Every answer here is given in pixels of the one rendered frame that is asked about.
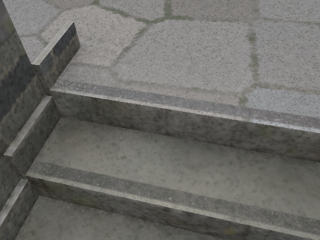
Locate stairs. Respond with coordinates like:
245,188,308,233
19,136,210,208
15,90,320,240

